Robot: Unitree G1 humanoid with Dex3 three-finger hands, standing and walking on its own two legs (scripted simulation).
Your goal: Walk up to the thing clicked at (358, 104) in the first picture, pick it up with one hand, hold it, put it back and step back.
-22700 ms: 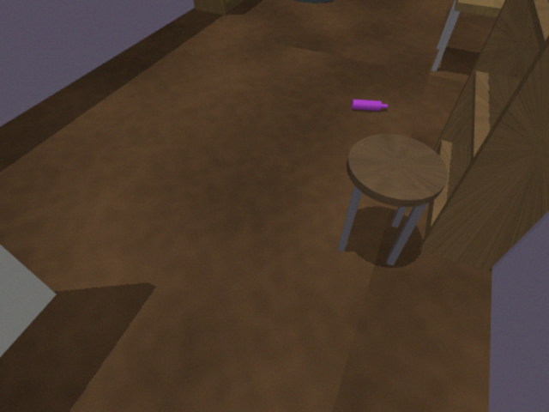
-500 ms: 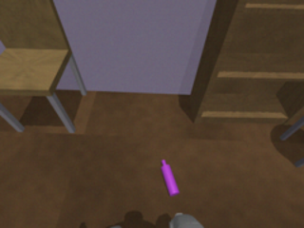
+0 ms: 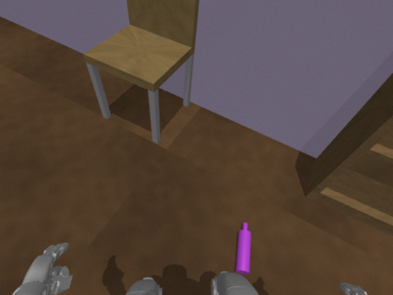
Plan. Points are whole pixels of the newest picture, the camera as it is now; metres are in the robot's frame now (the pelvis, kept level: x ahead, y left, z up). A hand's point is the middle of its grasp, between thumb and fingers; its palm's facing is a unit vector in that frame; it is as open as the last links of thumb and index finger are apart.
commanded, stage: walk up
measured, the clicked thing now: (244, 246) +0.38 -0.30 -0.71
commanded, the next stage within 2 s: stand in 1.94 s
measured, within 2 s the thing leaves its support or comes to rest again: neither
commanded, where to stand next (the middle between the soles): +0.09 +0.01 m, yaw +55 degrees
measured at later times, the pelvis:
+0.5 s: pelvis +0.01 -0.05 +0.01, yaw +24 degrees
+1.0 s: pelvis +0.03 -0.06 +0.00, yaw +45 degrees
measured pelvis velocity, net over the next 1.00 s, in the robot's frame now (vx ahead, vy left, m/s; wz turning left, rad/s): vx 0.03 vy -0.06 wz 0.78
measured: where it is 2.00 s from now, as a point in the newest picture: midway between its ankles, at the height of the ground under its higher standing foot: outside the picture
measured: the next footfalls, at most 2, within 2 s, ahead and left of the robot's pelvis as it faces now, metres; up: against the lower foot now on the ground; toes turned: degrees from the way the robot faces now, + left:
right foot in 0.18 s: +0.09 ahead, -0.14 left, +0.00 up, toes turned +10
left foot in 0.56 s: +0.01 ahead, +0.11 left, +0.00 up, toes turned +28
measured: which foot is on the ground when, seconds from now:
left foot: down 0.00-0.20, up 0.22-0.54, down 0.56-0.86, up 0.88-1.00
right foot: up 0.00-0.16, down 0.18-0.58, up 0.60-0.82, down 0.84-1.00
